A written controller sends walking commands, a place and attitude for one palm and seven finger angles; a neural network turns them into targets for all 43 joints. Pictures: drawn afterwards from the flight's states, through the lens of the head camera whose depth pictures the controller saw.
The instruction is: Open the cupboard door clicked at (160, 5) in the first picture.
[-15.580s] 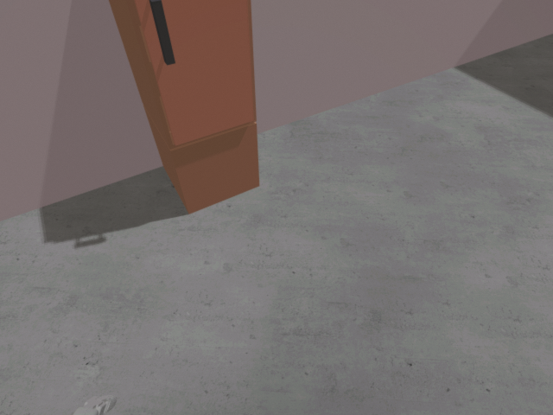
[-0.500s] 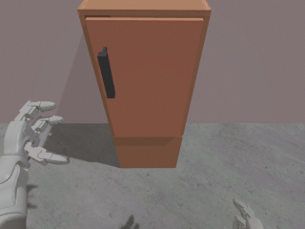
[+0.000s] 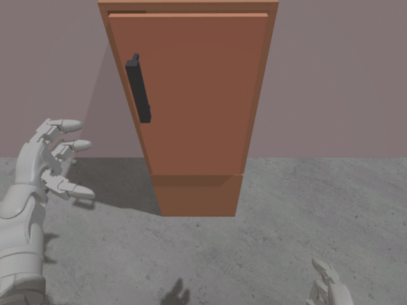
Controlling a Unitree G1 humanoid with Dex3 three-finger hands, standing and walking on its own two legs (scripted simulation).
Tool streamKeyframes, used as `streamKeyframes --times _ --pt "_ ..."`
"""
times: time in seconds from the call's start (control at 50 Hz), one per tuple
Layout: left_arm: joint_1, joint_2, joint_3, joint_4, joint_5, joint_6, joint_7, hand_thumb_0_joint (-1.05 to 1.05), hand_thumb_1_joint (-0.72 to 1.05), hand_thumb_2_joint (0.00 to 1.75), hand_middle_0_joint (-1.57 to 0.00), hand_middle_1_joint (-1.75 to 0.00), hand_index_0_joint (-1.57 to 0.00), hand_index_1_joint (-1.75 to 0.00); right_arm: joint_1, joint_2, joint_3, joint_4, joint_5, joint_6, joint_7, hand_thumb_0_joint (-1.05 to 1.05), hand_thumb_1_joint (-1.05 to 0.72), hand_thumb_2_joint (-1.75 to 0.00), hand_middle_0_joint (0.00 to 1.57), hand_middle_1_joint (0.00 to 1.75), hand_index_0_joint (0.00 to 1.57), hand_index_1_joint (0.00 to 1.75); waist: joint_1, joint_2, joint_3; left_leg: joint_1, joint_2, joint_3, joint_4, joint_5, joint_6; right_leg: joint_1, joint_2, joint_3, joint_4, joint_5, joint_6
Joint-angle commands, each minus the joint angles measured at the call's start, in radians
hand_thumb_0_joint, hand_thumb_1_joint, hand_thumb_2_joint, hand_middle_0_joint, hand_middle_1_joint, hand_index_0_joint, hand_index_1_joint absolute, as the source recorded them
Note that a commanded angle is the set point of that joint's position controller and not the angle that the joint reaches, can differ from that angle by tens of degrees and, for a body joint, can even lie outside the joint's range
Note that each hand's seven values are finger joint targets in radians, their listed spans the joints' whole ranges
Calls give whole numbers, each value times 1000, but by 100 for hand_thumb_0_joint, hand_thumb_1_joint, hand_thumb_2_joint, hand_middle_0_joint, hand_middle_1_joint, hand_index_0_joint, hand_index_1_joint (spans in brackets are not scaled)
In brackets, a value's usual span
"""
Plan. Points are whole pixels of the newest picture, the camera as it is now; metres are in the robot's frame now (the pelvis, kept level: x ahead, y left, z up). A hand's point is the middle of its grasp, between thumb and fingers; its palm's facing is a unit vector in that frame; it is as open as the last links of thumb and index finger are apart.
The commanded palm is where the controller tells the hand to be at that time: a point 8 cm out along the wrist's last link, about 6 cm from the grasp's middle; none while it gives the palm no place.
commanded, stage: move the hooked fingers beside the handle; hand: left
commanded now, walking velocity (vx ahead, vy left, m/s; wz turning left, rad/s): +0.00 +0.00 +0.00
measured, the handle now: (141, 89) +0.59 +0.22 +0.09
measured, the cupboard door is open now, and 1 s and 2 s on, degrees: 0 0 0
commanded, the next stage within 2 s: none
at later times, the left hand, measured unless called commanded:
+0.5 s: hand (87, 134) +0.41 +0.28 +0.11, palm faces +0.10 -0.99 -0.01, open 14.0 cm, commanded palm +0.38 +0.33 +0.10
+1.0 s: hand (105, 113) +0.48 +0.27 +0.10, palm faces +0.07 -1.00 -0.01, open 14.0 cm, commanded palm +0.46 +0.32 +0.10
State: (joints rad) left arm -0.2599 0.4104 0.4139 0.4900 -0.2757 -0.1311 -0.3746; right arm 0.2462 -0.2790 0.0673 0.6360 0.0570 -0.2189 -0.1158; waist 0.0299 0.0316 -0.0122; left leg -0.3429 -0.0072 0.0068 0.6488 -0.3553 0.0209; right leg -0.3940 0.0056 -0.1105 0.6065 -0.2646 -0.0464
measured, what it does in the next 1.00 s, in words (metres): stands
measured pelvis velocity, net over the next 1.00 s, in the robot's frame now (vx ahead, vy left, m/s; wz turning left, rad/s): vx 0.02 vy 0.03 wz -0.04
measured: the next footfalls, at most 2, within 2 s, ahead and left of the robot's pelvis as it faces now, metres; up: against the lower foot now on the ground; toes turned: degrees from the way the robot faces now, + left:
none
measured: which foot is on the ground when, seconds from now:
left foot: down 0.00-1.00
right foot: down 0.00-1.00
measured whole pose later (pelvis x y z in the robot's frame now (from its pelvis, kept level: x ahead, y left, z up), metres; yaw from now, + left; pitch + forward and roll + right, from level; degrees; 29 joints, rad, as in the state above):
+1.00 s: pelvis +0.02 +0.03 -0.01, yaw -2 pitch +12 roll -2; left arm -0.76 0.54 0.44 1.06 -0.15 -0.30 -0.32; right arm 0.39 -0.27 0.05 0.65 0.02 -0.05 -0.05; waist -0.08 0.01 -0.06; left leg -0.55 -0.01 0.05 0.73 -0.40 0.06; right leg -0.60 0.00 -0.07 0.66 -0.28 -0.01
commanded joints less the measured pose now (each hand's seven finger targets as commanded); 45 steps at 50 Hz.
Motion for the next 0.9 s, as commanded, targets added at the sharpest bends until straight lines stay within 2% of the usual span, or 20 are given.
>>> streamKeyframes --times 0.0,0.06,0.1,0.16,0.2,0.3,0.32,0.36,0.44,0.46,0.54,0.58,0.62,0.66,0.72,0.74,0.78,0.8,0.82,0.88 --pt "-390 295 63 -145 -19 -75 -7 0 -50 30 -30 -120 -30 -120 -20 -135 -55 -128 -3 -42 -10 0 -90 -90 20 30 20 30 -37 30 -255 -17 0 -31 -90 183 4 161 -15 116 -72 128 19" --pt "-388 325 101 -61 -17 -69 3 0 -50 30 -30 -120 -30 -120 -4 -140 -59 -125 -4 -30 -2 0 -90 -90 20 30 20 30 -30 -20 -256 -53 -1 -28 -87 201 5 170 -19 115 -62 165 22" --pt "-357 367 141 -20 -15 -67 8 0 -50 30 -30 -120 -30 -120 7 -146 -61 -134 -7 -18 4 0 -90 -90 20 30 20 30 -11 -40 -262 -83 -1 -24 -82 222 5 197 -19 115 -48 196 21" --pt "-427 337 99 -35 5 -84 16 0 -50 30 -30 -120 -30 -120 25 -141 -64 -140 -7 -7 14 0 -90 -90 20 30 20 30 -24 40 -285 -60 -1 -17 -80 253 2 174 -16 111 -33 235 18" --pt "-470 358 107 -42 8 -105 19 0 -50 30 -30 -120 -30 -120 43 -146 -69 -140 -9 1 16 0 -90 -90 20 30 20 30 -33 5 -309 -56 4 -20 -70 272 6 183 -9 112 -25 255 20" --pt "-511 414 156 9 7 -142 8 0 -50 30 -30 -120 -30 -120 78 -155 -77 -125 -13 23 14 0 -90 -90 20 30 20 30 -42 -3 -349 -71 4 -12 -57 272 10 196 -7 123 -16 276 25" --pt "-530 394 129 27 9 -142 -2 0 -50 30 -30 -120 -30 -120 76 -152 -75 -122 -9 26 14 0 -90 -90 20 30 20 30 -51 37 -330 -73 3 -9 -59 256 9 175 -8 126 -20 261 24" --pt "-572 398 120 91 15 -140 -12 0 -50 30 -30 -120 -30 -120 91 -158 -74 -109 -9 33 13 0 -90 -90 20 30 20 30 -65 32 -297 -93 4 -10 -58 227 9 140 -9 124 -25 231 25" --pt "-620 413 111 154 22 -145 -32 0 -50 30 -30 -120 -30 -120 116 -166 -78 -104 -8 46 12 0 -90 -90 20 30 20 30 -71 26 -323 -82 8 -17 -49 254 10 124 -4 114 -14 247 21" --pt "-665 400 86 147 26 -153 -37 0 -50 30 -30 -120 -30 -120 122 -166 -80 -100 -8 49 12 0 -90 -90 20 30 20 30 -81 49 -333 -71 8 -19 -46 262 8 110 -3 112 -12 251 21" --pt "-712 415 95 201 30 -171 -28 0 -50 30 -30 -120 -30 -120 148 -172 -83 -92 -12 63 15 0 -90 -90 20 30 20 30 -86 26 -353 -61 14 -35 -40 281 2 74 6 96 0 239 18" --pt "-752 384 66 226 37 -178 -18 0 -50 30 -30 -120 -30 -120 155 -169 -83 -89 -14 69 18 0 -90 -90 20 30 20 30 -94 37 -343 -52 16 -41 -40 292 -2 46 7 88 3 233 17" --pt "-748 396 71 211 49 -187 -8 0 -50 30 -30 -120 -30 -120 166 -171 -87 -94 -17 77 24 0 -90 -90 20 30 20 30 -81 71 -397 -13 18 -49 -32 361 -10 44 10 85 16 256 13" --pt "-783 375 50 224 62 -189 7 0 -50 30 -30 -120 -30 -120 178 -169 -87 -86 -20 84 28 0 -90 -90 20 30 20 30 -91 100 -395 17 25 -59 -27 409 -25 3 11 76 18 253 14" --pt "-787 414 88 286 69 -190 28 0 -50 30 -30 -120 -30 -120 194 -174 -87 -82 -24 102 34 0 -90 -90 20 30 20 30 -90 31 -387 -23 27 -60 -25 408 -24 17 15 75 23 258 17" --pt "-791 428 100 295 75 -192 34 0 -50 30 -30 -120 -30 -120 198 -175 -88 -83 -24 108 36 0 -90 -90 20 30 20 30 -88 37 -386 -27 29 -59 -27 413 -25 16 14 74 24 260 17" --pt "-829 395 68 285 84 -203 41 0 -50 30 -30 -120 -30 -120 202 -169 -88 -85 -26 116 40 0 -90 -90 20 30 20 30 -96 76 -402 2 30 -61 -20 449 -31 -4 15 74 28 264 17" --pt "-836 431 93 287 90 -211 48 0 -50 30 -30 -120 -30 -120 211 -173 -89 -84 -29 121 41 0 -90 -90 20 30 20 30 -92 71 -407 5 35 -67 -14 475 -36 -9 18 73 33 264 15" --pt "-872 410 65 283 99 -219 50 0 -50 30 -30 -120 -30 -120 211 -170 -87 -79 -30 127 44 0 -90 -90 20 30 20 30 -106 103 -404 26 38 -70 -12 498 -41 -35 18 71 34 263 17" --pt "-926 405 55 323 108 -235 57 0 -50 30 -30 -120 -30 -120 228 -172 -90 -63 -33 140 46 0 -90 -90 20 30 20 30 -126 84 -399 29 42 -76 -5 468 -44 -68 22 69 32 232 21"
